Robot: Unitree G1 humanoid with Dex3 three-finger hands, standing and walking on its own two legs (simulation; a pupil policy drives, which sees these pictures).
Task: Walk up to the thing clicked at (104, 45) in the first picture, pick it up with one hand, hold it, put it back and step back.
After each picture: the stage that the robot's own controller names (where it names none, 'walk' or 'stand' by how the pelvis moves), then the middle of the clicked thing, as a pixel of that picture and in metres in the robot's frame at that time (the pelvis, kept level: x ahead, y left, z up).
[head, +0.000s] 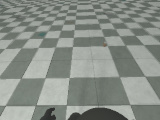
stand; (104, 44) +1.75 -0.33 -0.72
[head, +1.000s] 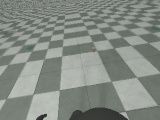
walk; (93, 49) +1.66 +0.09 -0.70
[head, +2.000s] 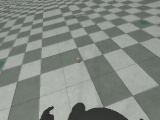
walk; (78, 60) +1.08 +0.36 -0.72
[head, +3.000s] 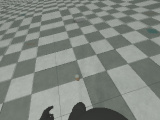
walk; (77, 77) +0.69 +0.29 -0.72
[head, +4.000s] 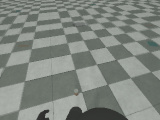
walk; (76, 92) +0.46 +0.20 -0.71
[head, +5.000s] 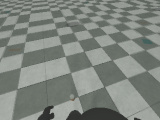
stand; (72, 97) +0.37 +0.23 -0.71
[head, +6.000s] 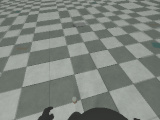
stand; (74, 100) +0.34 +0.21 -0.72
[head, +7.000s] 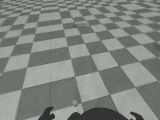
stand; (75, 103) +0.30 +0.19 -0.72
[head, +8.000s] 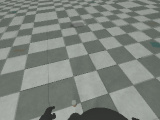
stand; (74, 103) +0.30 +0.21 -0.73
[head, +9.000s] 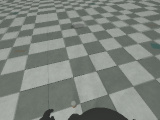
stand; (73, 104) +0.29 +0.21 -0.73
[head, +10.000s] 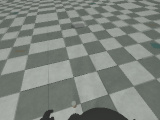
stand; (74, 104) +0.29 +0.21 -0.73
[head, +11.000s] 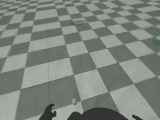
go down; (74, 101) +0.30 +0.21 -0.72
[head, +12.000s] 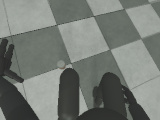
go down; (61, 65) +0.37 +0.25 -0.30
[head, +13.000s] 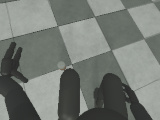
close in; (62, 66) +0.36 +0.26 -0.29
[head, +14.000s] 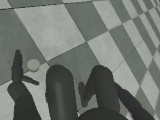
close in; (33, 66) +0.34 +0.29 -0.21
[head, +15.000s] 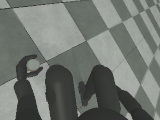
close; (33, 66) +0.34 +0.29 -0.21
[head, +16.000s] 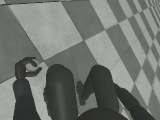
lift; (32, 66) +0.33 +0.29 -0.22
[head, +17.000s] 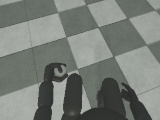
lift; (61, 72) +0.30 +0.22 -0.05
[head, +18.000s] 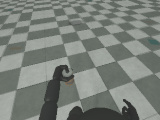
hold; (68, 77) +0.31 +0.17 +0.02
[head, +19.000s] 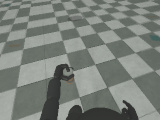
hold; (68, 75) +0.32 +0.17 +0.00
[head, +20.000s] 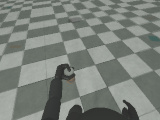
hold; (70, 75) +0.33 +0.16 +0.00
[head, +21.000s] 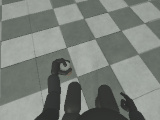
crouch; (66, 69) +0.36 +0.19 -0.08
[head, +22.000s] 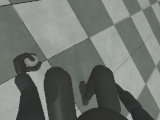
lower; (33, 63) +0.35 +0.29 -0.22
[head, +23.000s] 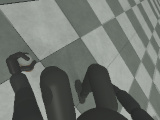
lower; (27, 63) +0.37 +0.30 -0.22
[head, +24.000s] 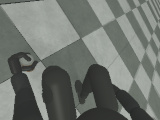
lower; (28, 63) +0.36 +0.30 -0.22
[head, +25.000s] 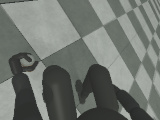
lower; (28, 63) +0.35 +0.30 -0.22
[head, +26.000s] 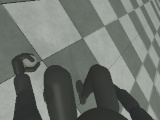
loosen; (30, 64) +0.35 +0.30 -0.22
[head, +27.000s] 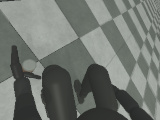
withdraw; (29, 67) +0.34 +0.28 -0.22
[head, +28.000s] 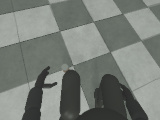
walk; (65, 68) +0.37 +0.25 -0.32
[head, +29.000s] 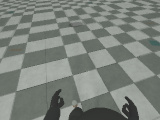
stand; (74, 103) +0.31 +0.18 -0.66
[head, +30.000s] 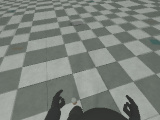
stand; (74, 101) +0.33 +0.20 -0.66
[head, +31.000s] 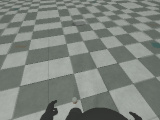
stand; (74, 100) +0.33 +0.19 -0.69
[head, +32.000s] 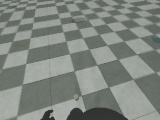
walk; (76, 97) +0.34 +0.18 -0.72
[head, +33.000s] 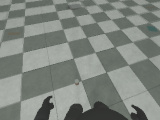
walk; (76, 82) +0.47 +0.16 -0.71
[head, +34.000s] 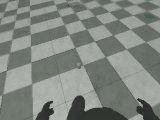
walk; (78, 65) +0.75 +0.23 -0.69
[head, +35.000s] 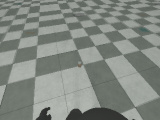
stand; (79, 64) +0.95 +0.21 -0.71
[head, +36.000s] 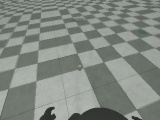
stand; (79, 67) +0.94 +0.22 -0.73
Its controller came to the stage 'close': yes
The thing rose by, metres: 0.71
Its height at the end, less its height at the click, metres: +0.00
